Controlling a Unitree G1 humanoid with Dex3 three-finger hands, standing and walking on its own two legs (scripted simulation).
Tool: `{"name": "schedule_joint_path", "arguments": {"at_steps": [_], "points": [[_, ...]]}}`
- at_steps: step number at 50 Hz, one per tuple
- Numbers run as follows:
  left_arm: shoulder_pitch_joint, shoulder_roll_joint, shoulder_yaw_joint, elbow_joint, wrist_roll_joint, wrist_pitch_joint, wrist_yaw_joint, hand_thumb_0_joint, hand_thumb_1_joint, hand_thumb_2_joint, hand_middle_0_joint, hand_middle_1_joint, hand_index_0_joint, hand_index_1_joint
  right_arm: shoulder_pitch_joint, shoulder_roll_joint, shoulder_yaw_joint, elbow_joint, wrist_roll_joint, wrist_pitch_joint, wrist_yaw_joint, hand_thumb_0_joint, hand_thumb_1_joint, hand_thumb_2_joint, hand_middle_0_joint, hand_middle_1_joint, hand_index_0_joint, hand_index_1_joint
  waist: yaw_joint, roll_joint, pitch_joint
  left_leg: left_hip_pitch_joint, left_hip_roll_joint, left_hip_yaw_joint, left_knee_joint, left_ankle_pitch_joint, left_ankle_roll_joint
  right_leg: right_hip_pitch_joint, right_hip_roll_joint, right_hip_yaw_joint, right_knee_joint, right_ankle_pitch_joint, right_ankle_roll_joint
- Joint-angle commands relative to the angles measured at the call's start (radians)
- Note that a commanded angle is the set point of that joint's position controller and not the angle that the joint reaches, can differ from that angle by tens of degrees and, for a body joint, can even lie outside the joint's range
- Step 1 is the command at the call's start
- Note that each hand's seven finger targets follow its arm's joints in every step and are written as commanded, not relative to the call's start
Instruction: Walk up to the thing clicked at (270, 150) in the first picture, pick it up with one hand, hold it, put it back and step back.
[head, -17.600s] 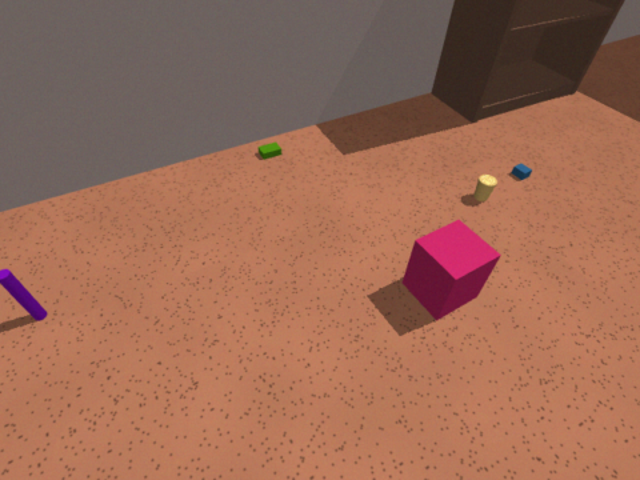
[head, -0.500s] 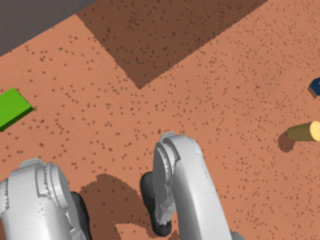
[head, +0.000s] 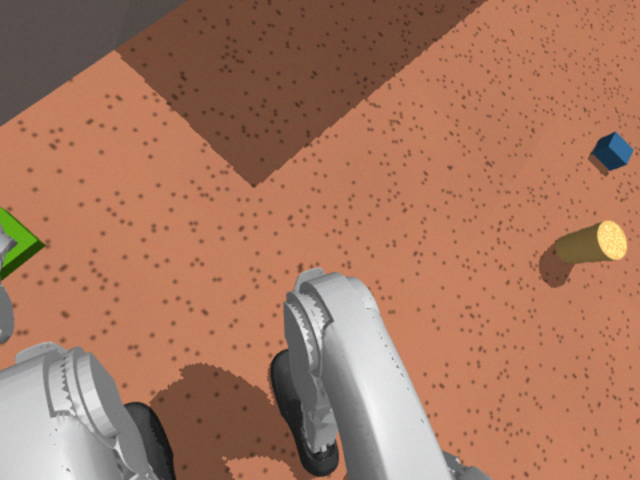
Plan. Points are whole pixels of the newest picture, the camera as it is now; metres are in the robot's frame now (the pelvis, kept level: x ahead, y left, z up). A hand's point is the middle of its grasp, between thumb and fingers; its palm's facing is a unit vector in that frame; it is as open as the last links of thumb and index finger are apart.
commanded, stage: approach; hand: left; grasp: from above
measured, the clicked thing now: out of the picture +0.46 +0.31 -0.30
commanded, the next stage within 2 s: rest palm in 0.96 s
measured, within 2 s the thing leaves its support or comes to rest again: neither
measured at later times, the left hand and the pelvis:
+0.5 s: hand out of the picture +0.46 +0.32 -0.18, palm faces -0.26 -0.29 -0.92, open 14.2 cm; pelvis +0.01 +0.01 +0.00, yaw +0 degrees
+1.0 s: hand out of the picture +0.45 +0.31 -0.21, palm faces -0.30 -0.32 -0.90, open 13.9 cm; pelvis +0.00 +0.00 +0.00, yaw +0 degrees
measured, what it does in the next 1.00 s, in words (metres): stands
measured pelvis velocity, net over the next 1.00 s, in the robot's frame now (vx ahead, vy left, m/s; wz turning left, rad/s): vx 0.00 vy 0.00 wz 0.00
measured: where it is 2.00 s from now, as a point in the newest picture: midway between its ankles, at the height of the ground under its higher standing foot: (239, 462)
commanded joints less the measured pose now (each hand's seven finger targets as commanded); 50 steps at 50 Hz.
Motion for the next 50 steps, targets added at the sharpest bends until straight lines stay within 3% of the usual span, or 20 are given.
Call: {"name": "schedule_joint_path", "arguments": {"at_steps": [1, 4, 8, 12, 14, 17, 21, 23, 24, 25, 26, 27, 30, 33, 37, 40, 43, 45, 46, 50], "points": [[-0.16, 0.328, 0.05, -0.004, -0.007, 0.043, 0.024, 0.0, -0.611, 1.006, -0.086, -1.039, -0.071, -1.052, 0.245, -0.283, -0.054, 0.019, 0.0, -0.001, -0.008, 0.0, -0.901, -0.898, 0.2, 0.3, 0.2, 0.3, 0.009, 0.196, -0.575, 0.356, -0.045, 0.088, -0.202, 0.127, 0.03, 0.401, 0.051, -0.024, -0.272, 0.168, 0.0], [-0.138, 0.284, 0.008, -0.02, -0.024, 0.03, -0.001, 0.0, -0.592, 0.992, -0.091, -1.036, -0.079, -1.046, 0.213, -0.266, -0.042, -0.001, 0.002, -0.01, -0.014, 0.0, -0.897, -0.897, 0.2, 0.3, 0.2, 0.3, 0.011, 0.191, -0.557, 0.338, -0.047, 0.086, -0.198, 0.103, 0.032, 0.395, 0.052, -0.016, -0.266, 0.135, 0.0], [-0.162, 0.344, 0.051, -0.115, -0.038, -0.023, -0.007, 0.0, -0.594, 1.003, -0.101, -0.997, -0.08, -1.016, 0.245, -0.269, -0.04, 0.001, 0.0, -0.02, -0.021, 0.0, -0.892, -0.895, 0.2, 0.3, 0.2, 0.3, 0.008, 0.211, -0.611, 0.395, -0.043, 0.078, -0.189, 0.152, 0.029, 0.452, 0.047, -0.026, -0.259, 0.188, 0.001], [-0.318, 0.298, -0.002, -0.26, -0.024, -0.087, 0.016, 0.0, -0.588, 0.991, -0.1, -1.004, -0.082, -1.019, 0.25, -0.259, -0.038, 0.013, -0.006, -0.033, -0.018, 0.0, -0.898, -0.898, 0.2, 0.3, 0.2, 0.3, -0.023, 0.364, -0.678, 0.551, -0.027, 0.06, -0.187, 0.162, 0.005, 0.392, 0.048, -0.058, -0.228, 0.216, -0.019], [-0.323, 0.301, -0.024, -0.321, -0.018, -0.109, 0.038, 0.0, -0.577, 0.977, -0.11, -1.004, -0.094, -1.018, 0.229, -0.253, -0.04, 0.018, -0.005, -0.041, -0.013, 0.0, -0.904, -0.9, 0.2, 0.3, 0.2, 0.3, -0.003, 0.435, -0.715, 0.596, -0.024, 0.058, -0.19, 0.161, -0.007, 0.377, 0.051, -0.063, -0.216, 0.22, -0.029], [-0.26, 0.31, 0.001, -0.305, 0.003, -0.098, 0.069, 0.0, -0.595, 0.996, -0.1, -1.001, -0.08, -1.018, 0.238, -0.261, -0.056, 0.033, -0.002, -0.025, -0.007, 0.0, -0.905, -0.901, 0.2, 0.3, 0.2, 0.3, 0.02, 0.473, -0.735, 0.629, -0.022, 0.071, -0.197, 0.196, -0.016, 0.376, 0.05, -0.062, -0.21, 0.251, -0.033], [-0.209, 0.182, -0.052, -0.156, -0.011, -0.052, 0.051, 0.0, -0.611, 1.044, -0.093, -1.024, -0.068, -1.047, 0.252, -0.254, -0.069, 0.045, -0.005, -0.017, 0.014, 0.0, -0.906, -0.901, 0.2, 0.3, 0.2, 0.3, -0.005, 0.432, -0.618, 0.575, -0.022, 0.064, -0.207, 0.196, -0.017, 0.307, 0.05, -0.075, -0.213, 0.248, -0.032], [-0.183, 0.201, -0.035, -0.149, -0.021, -0.027, 0.043, 0.0, -0.611, 1.039, -0.09, -1.026, -0.066, -1.047, 0.257, -0.27, -0.075, 0.052, -0.002, -0.02, 0.017, 0.0, -0.905, -0.9, 0.2, 0.3, 0.2, 0.3, 0.025, 0.42, -0.608, 0.565, -0.023, 0.055, -0.23, 0.212, -0.019, 0.291, 0.05, -0.078, -0.21, 0.254, -0.032], [-0.17, 0.169, -0.052, -0.13, -0.025, -0.011, 0.034, 0.0, -0.611, 1.031, -0.092, -1.029, -0.071, -1.047, 0.257, -0.264, -0.071, 0.042, -0.004, -0.017, 0.021, 0.0, -0.904, -0.899, 0.2, 0.3, 0.2, 0.3, 0.013, 0.395, -0.595, 0.567, -0.023, 0.052, -0.229, 0.232, -0.018, 0.298, 0.049, -0.078, -0.21, 0.271, -0.029], [-0.178, 0.169, -0.053, -0.163, -0.034, -0.007, 0.032, 0.0, -0.611, 1.018, -0.089, -1.026, -0.069, -1.043, 0.246, -0.271, -0.073, 0.035, 0.002, -0.018, 0.023, 0.0, -0.902, -0.899, 0.2, 0.3, 0.2, 0.3, 0.03, 0.405, -0.619, 0.563, -0.025, 0.049, -0.24, 0.238, -0.017, 0.302, 0.051, -0.078, -0.207, 0.276, -0.03], [-0.166, 0.172, -0.043, -0.145, -0.032, 0.007, 0.031, 0.0, -0.606, 1.005, -0.087, -1.033, -0.071, -1.046, 0.259, -0.274, -0.076, 0.043, 0.006, -0.015, 0.023, 0.0, -0.901, -0.899, 0.2, 0.3, 0.2, 0.3, 0.03, 0.386, -0.626, 0.579, -0.024, 0.044, -0.246, 0.253, -0.02, 0.3, 0.048, -0.082, -0.202, 0.287, -0.029], [-0.19, 0.135, -0.067, -0.155, -0.034, 0.014, 0.023, 0.0, -0.589, 0.988, -0.086, -1.039, -0.077, -1.045, 0.252, -0.261, -0.071, 0.031, 0.003, -0.015, 0.028, 0.0, -0.899, -0.897, 0.2, 0.3, 0.2, 0.3, 0.008, 0.371, -0.615, 0.564, -0.027, 0.045, -0.239, 0.255, -0.015, 0.304, 0.049, -0.079, -0.202, 0.292, -0.027], [-0.209, 0.142, -0.057, -0.172, -0.047, 0.02, 0.009, 0.0, -0.594, 0.995, -0.089, -1.04, -0.077, -1.049, 0.252, -0.267, -0.076, 0.022, 0.01, -0.015, 0.026, 0.0, -0.898, -0.897, 0.2, 0.3, 0.2, 0.3, 0.011, 0.313, -0.621, 0.529, -0.032, 0.047, -0.238, 0.218, -0.002, 0.318, 0.048, -0.068, -0.224, 0.27, -0.019], [-0.175, 0.217, -0.018, -0.142, -0.042, 0.012, -0.007, 0.0, -0.598, 1.001, -0.09, -1.041, -0.075, -1.054, 0.26, -0.278, -0.076, 0.033, 0.012, -0.01, 0.019, 0.0, -0.9, -0.899, 0.2, 0.3, 0.2, 0.3, 0.019, 0.253, -0.612, 0.434, -0.044, 0.076, -0.217, 0.185, 0.017, 0.378, 0.052, -0.042, -0.252, 0.238, -0.01], [-0.223, 0.254, -0.004, -0.111, -0.02, -0.013, -0.017, 0.0, -0.598, 1.016, -0.096, -1.012, -0.073, -1.033, 0.251, -0.268, -0.055, 0.028, 0.007, -0.014, 0.005, 0.0, -0.892, -0.896, 0.2, 0.3, 0.2, 0.3, -0.009, 0.195, -0.57, 0.363, -0.05, 0.078, -0.194, 0.108, 0.029, 0.365, 0.05, -0.024, -0.265, 0.147, -0.005], [-0.254, 0.237, -0.018, -0.081, -0.007, -0.044, -0.005, 0.0, -0.569, 0.993, -0.113, -1.0, -0.093, -1.018, 0.245, -0.272, -0.045, 0.022, -0.005, -0.028, -0.007, 0.0, -0.889, -0.895, 0.2, 0.3, 0.2, 0.3, -0.04, 0.2, -0.523, 0.388, -0.05, 0.066, -0.203, 0.061, 0.023, 0.33, 0.047, -0.036, -0.27, 0.096, -0.009], [-0.279, 0.272, -0.029, -0.063, -0.001, -0.071, 0.012, 0.0, -0.518, 0.946, -0.133, -0.999, -0.125, -1.005, 0.243, -0.283, -0.031, 0.017, -0.016, -0.047, -0.019, 0.0, -0.889, -0.894, 0.2, 0.3, 0.2, 0.3, -0.063, 0.203, -0.487, 0.389, -0.053, 0.065, -0.202, 0.005, 0.021, 0.324, 0.045, -0.031, -0.287, 0.037, -0.008], [-0.368, 0.259, -0.068, -0.139, -0.005, -0.093, 0.034, 0.0, -0.495, 0.921, -0.148, -1.001, -0.144, -1.001, 0.239, -0.283, -0.027, 0.009, -0.019, -0.056, -0.019, 0.0, -0.895, -0.897, 0.2, 0.3, 0.2, 0.3, -0.049, 0.299, -0.561, 0.485, -0.044, 0.063, -0.212, 0.055, 0.005, 0.342, 0.047, -0.04, -0.276, 0.091, -0.015], [-0.361, 0.315, -0.021, -0.138, 0.001, -0.092, 0.059, 0.0, -0.494, 0.922, -0.15, -1.0, -0.146, -1.001, 0.248, -0.296, -0.028, 0.026, -0.022, -0.059, -0.02, 0.0, -0.897, -0.898, 0.2, 0.3, 0.2, 0.3, -0.039, 0.326, -0.616, 0.543, -0.036, 0.05, -0.211, 0.08, -0.002, 0.345, 0.044, -0.06, -0.262, 0.126, -0.017], [-0.293, 0.319, -0.015, -0.195, 0.011, -0.083, 0.099, 0.0, -0.448, 0.948, -0.201, -0.975, -0.186, -0.986, 0.229, -0.286, -0.027, 0.009, -0.025, -0.054, 0.005, 0.0, -0.905, -0.901, 0.2, 0.3, 0.2, 0.3, -0.011, 0.464, -0.715, 0.632, -0.022, 0.06, -0.194, 0.211, -0.019, 0.391, 0.05, -0.07, -0.211, 0.271, -0.026]]}}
